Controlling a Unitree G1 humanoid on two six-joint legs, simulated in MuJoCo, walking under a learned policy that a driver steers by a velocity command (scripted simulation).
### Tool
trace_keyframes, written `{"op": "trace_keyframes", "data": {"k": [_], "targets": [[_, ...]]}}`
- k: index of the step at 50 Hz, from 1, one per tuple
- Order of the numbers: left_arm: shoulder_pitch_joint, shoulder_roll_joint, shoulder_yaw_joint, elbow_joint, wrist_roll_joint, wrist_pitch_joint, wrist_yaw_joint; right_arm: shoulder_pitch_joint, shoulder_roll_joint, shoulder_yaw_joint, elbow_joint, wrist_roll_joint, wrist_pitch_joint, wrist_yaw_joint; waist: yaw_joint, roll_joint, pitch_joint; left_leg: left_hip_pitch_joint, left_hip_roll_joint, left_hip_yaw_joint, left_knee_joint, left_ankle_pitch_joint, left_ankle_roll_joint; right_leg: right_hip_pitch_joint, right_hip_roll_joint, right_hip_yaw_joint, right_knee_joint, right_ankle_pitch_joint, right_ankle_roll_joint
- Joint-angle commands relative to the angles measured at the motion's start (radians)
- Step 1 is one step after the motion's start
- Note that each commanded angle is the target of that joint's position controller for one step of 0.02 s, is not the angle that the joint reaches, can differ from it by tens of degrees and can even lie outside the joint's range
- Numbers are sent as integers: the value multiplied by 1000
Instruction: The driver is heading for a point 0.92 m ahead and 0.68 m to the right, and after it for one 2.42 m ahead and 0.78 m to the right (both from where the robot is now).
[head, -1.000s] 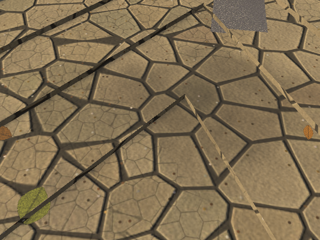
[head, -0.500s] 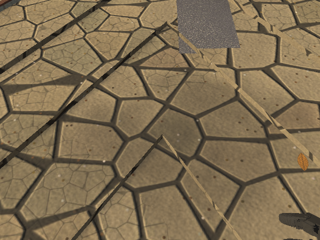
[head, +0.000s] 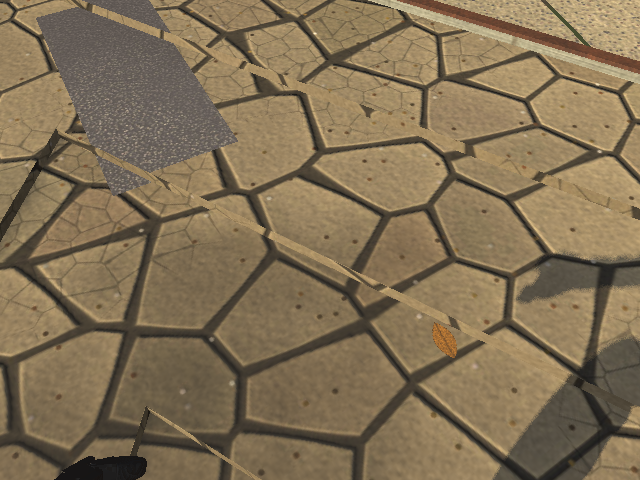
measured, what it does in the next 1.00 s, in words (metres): climbs, turning right: left foot, then right foot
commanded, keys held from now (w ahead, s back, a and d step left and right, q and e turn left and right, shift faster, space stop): w+e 1.00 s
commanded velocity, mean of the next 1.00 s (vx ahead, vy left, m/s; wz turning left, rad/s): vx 0.50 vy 0.00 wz -0.60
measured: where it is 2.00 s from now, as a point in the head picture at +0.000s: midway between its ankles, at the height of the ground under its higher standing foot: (533, 305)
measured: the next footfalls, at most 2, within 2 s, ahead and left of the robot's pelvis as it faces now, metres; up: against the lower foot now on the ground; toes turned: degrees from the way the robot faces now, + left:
left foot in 0.44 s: +0.43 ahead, +0.08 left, +0.03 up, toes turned -19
right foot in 0.90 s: +0.38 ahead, -0.17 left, +0.04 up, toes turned -38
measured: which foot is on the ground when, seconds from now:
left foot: down 0.00-0.08, up 0.10-0.42, down 0.44-0.88, up 0.90-1.00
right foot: down 0.00-0.48, up 0.50-0.88, down 0.90-1.00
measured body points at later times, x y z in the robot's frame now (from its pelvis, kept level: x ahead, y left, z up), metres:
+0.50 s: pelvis +0.26 +0.00 +0.00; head +0.27 +0.00 +0.45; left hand +0.42 +0.25 -0.11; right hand +0.38 -0.31 -0.07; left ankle +0.38 +0.10 -0.72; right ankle +0.15 -0.12 -0.71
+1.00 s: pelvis +0.41 -0.10 +0.02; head +0.39 -0.13 +0.47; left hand +0.59 +0.12 -0.07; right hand +0.44 -0.43 -0.07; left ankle +0.45 +0.06 -0.60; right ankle +0.35 -0.14 -0.70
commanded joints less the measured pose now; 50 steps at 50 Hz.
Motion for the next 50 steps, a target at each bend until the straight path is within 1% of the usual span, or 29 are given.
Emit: {"op": "trace_keyframes", "data": {"k": [1,3,4,5,6,7,8,10,12,16,20,22,23,24,25,26,27,28,30,33,41,43,44,45,46,47,48,49,50], "targets": [[-24,119,40,-97,4,-9,-9,-3,-205,-47,-55,15,11,-10,64,99,-39,41,255,-44,151,1034,136,116,97,-102,-52,-90,-56],[192,186,89,-33,0,1,0,29,-216,-41,-44,26,16,-11,183,50,-201,-117,217,-14,499,1089,83,557,172,-135,-184,59,-128],[333,237,114,13,-10,16,19,11,-173,-22,-57,1,4,-2,247,-24,-256,-434,175,-44,762,562,34,884,51,65,-189,54,-197],[364,321,123,10,-18,8,24,-16,-63,22,-144,-18,-28,21,200,-230,-400,-797,10,-139,1083,-187,-2,1144,-215,585,-272,-163,-385],[382,242,96,0,5,-7,23,-144,-107,13,-159,16,-63,34,258,-82,-406,-875,25,-301,1127,-164,15,1077,-242,692,-393,-202,-364],[307,194,78,-2,14,-24,21,-198,-127,8,-177,38,-74,38,227,-42,-267,-888,65,-308,1050,-89,37,951,-203,575,-396,-144,-306],[228,167,67,-12,12,-33,20,-202,-116,10,-171,22,-76,31,173,22,-184,-828,97,-307,961,-42,33,788,-158,476,-410,-80,-273],[136,132,52,-28,21,-35,30,-163,-119,3,-153,-1,-57,31,103,-41,-117,-713,118,-304,856,-10,3,583,-97,381,-439,-62,-254],[95,138,50,-45,22,-32,44,-145,-102,4,-143,-9,-39,39,67,-39,-91,-634,86,-263,770,39,-31,433,-62,325,-466,-50,-247],[127,188,65,-38,21,-20,70,-245,-54,26,-163,-17,-19,41,95,-83,-64,-514,27,-249,508,240,-73,295,-10,247,-432,-67,-210],[164,186,64,-11,7,-23,74,-291,-103,11,-189,15,-8,37,91,-104,-50,-449,36,-306,397,224,-66,312,-49,350,-351,-216,-175],[158,162,55,-1,17,-21,69,-189,-123,-11,-154,21,-9,33,37,-119,-59,-305,13,-250,389,150,-56,263,-39,367,-270,-270,-152],[168,102,37,5,22,-19,70,-35,-122,-23,-100,9,-13,30,-23,-91,-105,-124,5,-242,374,104,-40,188,9,333,-140,-301,-119],[232,25,11,-14,5,-21,62,80,-180,-45,-65,-23,-24,30,-30,182,-209,165,169,-475,304,-33,45,-29,119,235,177,-397,-44],[285,15,-2,-15,-2,-19,61,127,-180,-47,-67,-10,-14,38,-20,328,-288,252,316,-774,148,-246,109,-132,150,210,484,-536,-6],[226,54,7,-2,9,-6,63,85,-144,-35,-89,18,7,36,-22,214,-202,159,321,-680,112,-126,73,-152,122,200,595,-576,15],[199,89,25,-40,-25,10,74,-16,-198,-43,-80,20,19,29,63,224,-143,35,386,-869,-48,-335,109,-233,120,142,660,-459,12],[139,140,32,-62,-27,23,82,-113,-167,-31,-112,15,17,21,82,178,-66,-89,406,-851,-69,-348,138,-224,40,131,657,-386,15],[131,153,44,-65,-5,53,78,-184,-85,-3,-120,-4,9,4,120,166,-20,-276,304,-587,-65,-166,94,-81,1,99,641,-317,32],[181,109,40,-57,1,60,67,-167,-111,-9,-107,-24,-6,-22,156,165,-67,-288,232,-329,-74,14,82,-14,19,21,674,-225,41],[190,112,42,-68,-4,72,32,-230,-187,-38,-121,-15,7,7,204,140,-72,-226,265,-125,-57,58,135,245,-3,-97,231,-359,-4],[313,127,55,-32,-7,72,32,-260,-187,-40,-119,-6,20,12,265,131,-86,-228,252,-74,138,231,141,390,47,-164,66,-407,-38],[508,155,79,51,-9,64,31,-287,-146,-30,-126,-9,36,9,340,26,-133,-284,183,-9,460,353,123,591,107,-188,-113,-331,-69],[566,165,83,104,-15,60,34,-265,-29,10,-131,-33,40,14,315,-175,-59,-617,108,-37,889,-209,69,723,52,-11,-103,-299,-106],[427,269,71,31,-2,14,24,-281,28,27,-235,0,3,15,172,-377,22,-986,-57,-179,1121,-280,51,634,-135,696,-425,-601,-319],[362,242,61,-12,3,-32,5,-325,-61,16,-269,42,-46,24,152,-210,50,-1062,-26,-290,1199,-175,71,598,-287,935,-610,-641,-389],[356,201,45,-3,8,-56,5,-346,-90,14,-275,53,-75,36,136,-101,81,-1069,19,-309,1167,-90,81,563,-309,866,-597,-577,-366],[321,174,36,-4,11,-65,9,-310,-90,15,-247,28,-84,36,107,-5,83,-1002,62,-311,1088,18,74,512,-253,696,-552,-452,-312],[285,176,35,1,14,-65,19,-304,-81,15,-237,1,-83,31,87,1,77,-943,78,-306,1002,82,53,474,-199,573,-528,-325,-277]]}}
